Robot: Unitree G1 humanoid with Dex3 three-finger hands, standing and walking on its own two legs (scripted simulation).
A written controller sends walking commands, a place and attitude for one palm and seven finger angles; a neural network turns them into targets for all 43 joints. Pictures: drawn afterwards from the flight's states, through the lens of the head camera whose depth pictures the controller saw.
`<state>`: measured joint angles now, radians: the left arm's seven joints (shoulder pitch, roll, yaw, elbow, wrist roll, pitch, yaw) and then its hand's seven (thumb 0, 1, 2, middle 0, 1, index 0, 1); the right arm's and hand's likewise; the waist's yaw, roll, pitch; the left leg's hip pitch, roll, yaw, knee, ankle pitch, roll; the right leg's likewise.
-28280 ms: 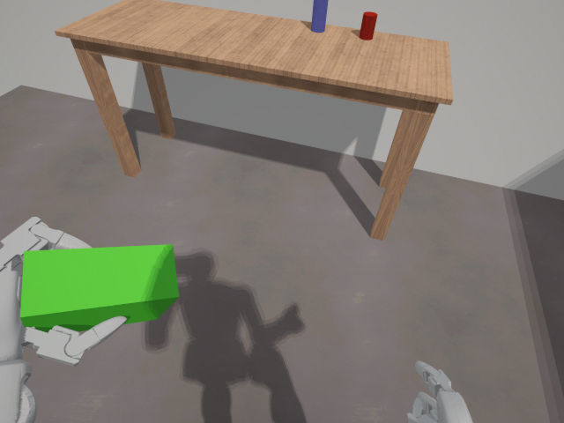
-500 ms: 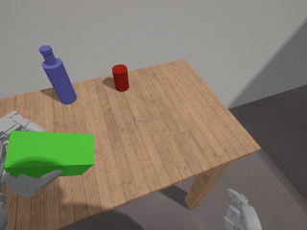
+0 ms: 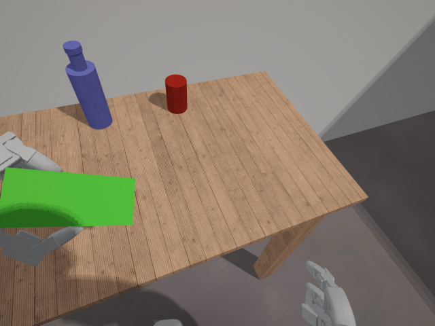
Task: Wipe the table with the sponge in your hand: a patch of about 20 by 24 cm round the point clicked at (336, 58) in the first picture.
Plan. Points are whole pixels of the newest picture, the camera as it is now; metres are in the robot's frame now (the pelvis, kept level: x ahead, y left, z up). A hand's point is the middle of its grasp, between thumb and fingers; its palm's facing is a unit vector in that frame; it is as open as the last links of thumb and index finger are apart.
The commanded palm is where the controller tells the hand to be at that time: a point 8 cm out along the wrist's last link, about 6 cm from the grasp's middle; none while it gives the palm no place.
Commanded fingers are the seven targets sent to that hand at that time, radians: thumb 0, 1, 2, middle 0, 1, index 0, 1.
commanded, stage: come to a stop and stand still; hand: left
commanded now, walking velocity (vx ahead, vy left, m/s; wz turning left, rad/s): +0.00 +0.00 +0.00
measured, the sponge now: (87, 202) +0.24 +0.20 +0.15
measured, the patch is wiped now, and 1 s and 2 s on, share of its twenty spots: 0.00 0.00 0.00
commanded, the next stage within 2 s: look again from close up in 0.44 s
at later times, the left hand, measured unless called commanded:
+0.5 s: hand (26, 198) +0.23 +0.26 +0.18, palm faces +0.34 -0.85 -0.41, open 10.1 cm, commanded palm +0.17 +0.30 +0.18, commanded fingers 0.00 0.10 1.30 -1.20 -1.60 -1.20 -1.60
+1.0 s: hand (22, 194) +0.24 +0.28 +0.17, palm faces +0.35 -0.84 -0.40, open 10.1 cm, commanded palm +0.18 +0.31 +0.18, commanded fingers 0.00 0.10 1.30 -1.20 -1.60 -1.20 -1.60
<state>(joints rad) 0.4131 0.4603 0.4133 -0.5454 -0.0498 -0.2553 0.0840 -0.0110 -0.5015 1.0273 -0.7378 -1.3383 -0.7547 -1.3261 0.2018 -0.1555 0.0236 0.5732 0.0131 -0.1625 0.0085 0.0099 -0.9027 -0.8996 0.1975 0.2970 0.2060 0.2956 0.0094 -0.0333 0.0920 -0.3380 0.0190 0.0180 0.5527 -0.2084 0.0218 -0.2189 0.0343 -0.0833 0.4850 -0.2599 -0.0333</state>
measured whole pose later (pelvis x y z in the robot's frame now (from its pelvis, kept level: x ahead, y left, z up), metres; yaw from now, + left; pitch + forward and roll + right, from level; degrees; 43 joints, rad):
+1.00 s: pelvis +0.02 +0.03 +0.01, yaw +0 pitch +0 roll -2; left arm 0.46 0.39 0.35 -0.48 -0.04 -0.18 0.10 -0.01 -0.50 1.03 -0.74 -1.34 -0.75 -1.33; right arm 0.20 -0.19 0.03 0.57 0.02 -0.12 -0.04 0.01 -0.90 -0.90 0.20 0.30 0.21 0.30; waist 0.02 -0.01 0.04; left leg -0.25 -0.03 0.04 0.42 -0.18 0.06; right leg -0.13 -0.01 -0.06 0.35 -0.21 0.02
